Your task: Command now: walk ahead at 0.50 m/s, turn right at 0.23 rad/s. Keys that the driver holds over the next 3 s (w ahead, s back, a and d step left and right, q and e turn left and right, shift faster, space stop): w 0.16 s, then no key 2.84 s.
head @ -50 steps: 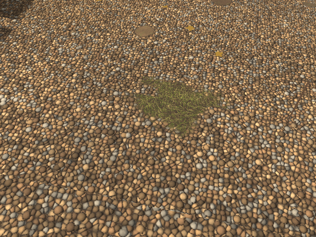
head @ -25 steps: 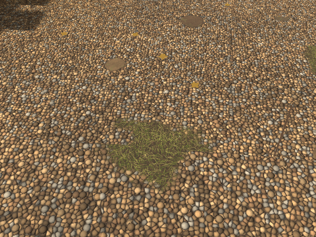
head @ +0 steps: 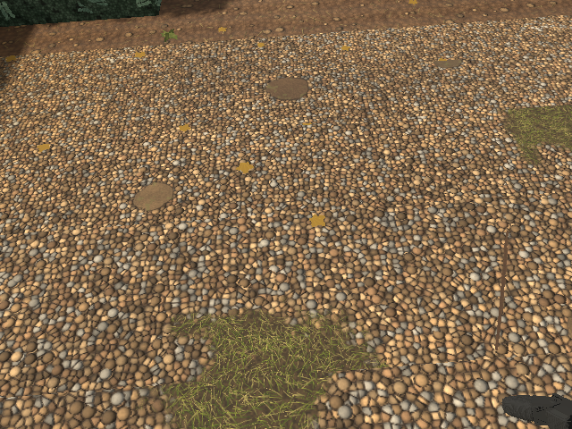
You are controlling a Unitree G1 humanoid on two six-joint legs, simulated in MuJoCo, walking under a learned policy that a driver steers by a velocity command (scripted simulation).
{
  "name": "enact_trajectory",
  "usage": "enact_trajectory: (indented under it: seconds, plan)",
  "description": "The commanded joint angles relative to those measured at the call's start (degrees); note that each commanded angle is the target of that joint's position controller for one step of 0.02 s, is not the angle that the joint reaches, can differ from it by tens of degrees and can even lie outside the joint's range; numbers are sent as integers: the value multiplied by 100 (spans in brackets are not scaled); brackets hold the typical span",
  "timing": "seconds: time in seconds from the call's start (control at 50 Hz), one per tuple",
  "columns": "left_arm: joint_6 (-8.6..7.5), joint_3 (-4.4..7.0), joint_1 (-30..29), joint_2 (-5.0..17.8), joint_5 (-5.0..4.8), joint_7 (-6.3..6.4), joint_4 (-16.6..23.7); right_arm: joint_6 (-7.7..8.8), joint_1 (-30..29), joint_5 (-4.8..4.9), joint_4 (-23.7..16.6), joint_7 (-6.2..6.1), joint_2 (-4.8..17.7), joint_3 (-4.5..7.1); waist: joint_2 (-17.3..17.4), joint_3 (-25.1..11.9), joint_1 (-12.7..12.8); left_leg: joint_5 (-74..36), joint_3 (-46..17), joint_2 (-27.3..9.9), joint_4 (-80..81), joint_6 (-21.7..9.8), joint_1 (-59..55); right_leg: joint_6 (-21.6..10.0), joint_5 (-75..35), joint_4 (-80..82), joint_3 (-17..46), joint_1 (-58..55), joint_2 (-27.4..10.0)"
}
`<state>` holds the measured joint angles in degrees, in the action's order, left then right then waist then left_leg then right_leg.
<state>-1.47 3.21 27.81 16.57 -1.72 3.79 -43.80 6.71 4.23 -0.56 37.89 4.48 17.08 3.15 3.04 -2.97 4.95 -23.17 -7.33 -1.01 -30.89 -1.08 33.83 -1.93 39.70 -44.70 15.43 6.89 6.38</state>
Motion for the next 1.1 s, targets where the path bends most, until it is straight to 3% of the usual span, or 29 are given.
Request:
enact_trajectory:
  seconds: [0.02,0.06,0.08,0.1,0.12,0.14,0.16,0.18,0.2,0.22,0.24,0.26,0.3,0.34,0.4,0.48,0.5,0.52,0.54,0.56,0.6,0.62,0.68,0.72,0.74,0.76,0.82,0.9,1.1]
  plan:
    - [57,159,-42,554,-59,105,164,-7,-291,85,-315,-50,358,90,-911,654,-64,-508,-236,-469,853,18,-382,-625,-2228,-149,760,279,-887]
    - [101,95,-3,422,-57,31,51,-19,784,60,126,-158,489,203,-614,250,-390,-969,37,-579,1734,10,-1485,-461,-2798,-1734,437,-112,-578]
    - [72,70,-139,433,-16,-61,-18,-42,1793,74,491,-173,610,293,-456,-78,-899,-1005,390,-546,1786,16,-2837,-271,-3068,-2998,10,437,-412]
    - [-33,28,80,85,39,-189,-173,-54,2870,84,906,-145,530,280,242,-487,-1229,-904,-276,-1079,1036,-265,-4757,-13,-290,-5171,-159,2146,100]
    - [-158,-74,1082,-353,-6,-299,-276,-34,3153,-29,1119,-68,895,261,1886,-930,-750,-3118,-540,-1374,-1190,-316,-6453,138,1123,-6975,46,4206,259]
    - [-318,-109,1491,-22,-154,-313,-209,-141,3184,45,1117,-66,1147,367,2572,-1465,-689,-2675,-1483,-1863,-1054,-804,-6613,331,856,-7713,13,4942,-21]
    - [-395,-84,1047,256,-136,-317,-138,-316,3082,60,1046,-121,935,339,1420,-1440,-845,-1242,-1719,-1982,-622,-1123,-6097,406,492,-7716,-174,5351,-186]
    - [-434,-114,275,319,-302,-232,282,-371,2637,70,1122,-214,1280,456,805,-1432,-648,2478,-3087,-2411,595,-1692,-5516,271,-669,-6824,-605,5708,-523]
    - [-343,-69,-511,550,-276,-86,385,-326,1844,23,850,-259,921,281,-34,-571,-547,2655,-3550,-2536,1207,-1876,-4091,265,-1173,-6606,-888,5506,-807]
    - [-255,14,-1074,744,-155,-14,451,-164,1464,4,844,-324,616,136,-57,105,-463,1584,-3123,-2488,968,-1718,-2941,77,-1795,-5358,-361,5151,-926]
    - [-178,2,-1098,620,30,-17,376,-59,1380,-17,957,-308,262,-8,-68,382,-321,618,-2291,-2001,784,-1346,-2188,2,-1924,-4688,-404,4688,-1066]
    - [-178,4,-1189,422,176,-61,503,-44,1181,22,979,-351,205,-50,149,731,-125,265,-1017,-1148,1076,-919,-1287,97,-2482,-2894,-706,3918,-1128]
    - [-297,-69,-1565,-64,318,-148,617,-85,1289,-71,1104,-511,197,-96,672,488,-315,-812,-13,-399,1368,-697,-806,313,-3795,-771,-1339,2417,-843]
    - [-310,-109,-1502,-288,204,-276,580,-161,1658,21,1256,-597,335,-60,712,-5,-402,-1449,104,-504,1270,-642,-1367,429,-4441,213,-1409,1647,-566]
    - [-194,-73,-1922,-175,226,-382,700,-279,1892,203,1410,-666,374,-7,225,31,-567,-1429,-143,-826,1042,-483,-2296,242,-4450,925,-1285,1855,-517]
    - [-189,18,-1613,-38,292,-515,630,-497,2002,130,1507,-687,298,28,-94,-48,-317,-1162,-220,-738,112,-318,-2675,-211,-4659,1805,-1257,1168,-502]
    - [-222,93,-1245,244,372,-498,539,-492,2161,46,1454,-654,319,57,-451,-394,-316,-672,-106,-350,-569,-79,-2134,-528,-6865,1711,-840,39,-895]
    - [-175,110,-840,328,386,-477,415,-448,2691,-26,1545,-586,33,-20,-1037,-1165,-381,1602,-85,27,-1768,267,-1135,-1361,-8589,1337,-1,-1486,-1877]
    - [-106,4,-728,-65,308,-479,346,-473,2753,7,1569,-497,-31,-94,-1491,-1679,-237,5598,45,335,-2756,471,-757,-1931,-8700,1529,756,-1740,-2667]
    - [-29,-60,-993,-222,268,-461,327,-586,2491,89,1472,-447,186,-13,-1273,-1362,-344,6387,3,200,-2931,435,-564,-1801,-7162,1823,928,-1144,-2571]
    - [52,-70,-1853,-179,249,-448,454,-817,1898,104,1329,-509,58,13,-741,-380,-539,6080,206,-10,-2449,452,-605,-1302,-4932,2380,538,250,-2141]
    - [99,-1,-2210,20,280,-434,524,-909,1844,79,1304,-540,-51,4,-797,-155,-697,5720,315,-79,-1715,456,-986,-1049,-3926,2641,297,840,-1890]
    - [234,80,-2472,145,323,-358,488,-922,2052,-4,1476,-537,-299,-32,-1007,-130,-910,3759,653,124,-305,321,-2507,-739,-2256,2880,-301,1835,-1357]
    - [211,31,-2138,-56,262,-359,253,-934,2043,-204,1461,-536,-141,-5,-864,19,-891,3494,621,59,12,171,-2779,-351,-1068,2890,-455,2044,-1122]
    - [193,32,-2033,-53,261,-366,164,-940,1970,-217,1366,-562,-5,6,-725,243,-833,3882,425,-154,330,59,-2574,-148,-720,2750,-502,2029,-1009]
    - [186,57,-1920,-14,191,-347,195,-916,1753,-142,1352,-604,334,84,-98,575,-568,5068,193,-225,673,-74,-1526,5,-1068,2555,-831,1461,-741]
    - [134,76,-1803,-44,231,-221,4,-714,1217,-48,1305,-680,120,30,284,685,-461,5088,80,-252,1107,-56,-1038,112,-2542,1884,-1049,628,-649]
    - [131,105,-1582,-65,242,-185,-246,-589,1348,17,1446,-645,97,28,-29,413,-514,3846,114,-242,917,-67,-1558,120,-3684,1751,-1047,365,-683]
    - [166,133,-1465,52,135,-127,-828,-714,1432,65,1764,-609,48,6,-215,232,-589,1669,262,-172,673,-95,-2370,166,-4470,1663,-1086,180,-744]
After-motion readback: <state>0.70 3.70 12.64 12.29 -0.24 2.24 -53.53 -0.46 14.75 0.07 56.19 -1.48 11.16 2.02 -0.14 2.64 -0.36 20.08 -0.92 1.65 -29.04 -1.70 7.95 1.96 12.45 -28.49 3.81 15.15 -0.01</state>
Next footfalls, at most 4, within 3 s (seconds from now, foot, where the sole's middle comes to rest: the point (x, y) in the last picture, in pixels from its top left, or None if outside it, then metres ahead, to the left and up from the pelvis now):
0.10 left None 0.19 0.17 -0.89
0.48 right None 0.42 0.00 -0.89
0.72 left None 0.34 0.24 -0.89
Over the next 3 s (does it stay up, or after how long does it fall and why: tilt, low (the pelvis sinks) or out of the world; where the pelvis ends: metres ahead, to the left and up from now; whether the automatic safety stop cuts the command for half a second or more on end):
stays up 0.34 0.14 -0.12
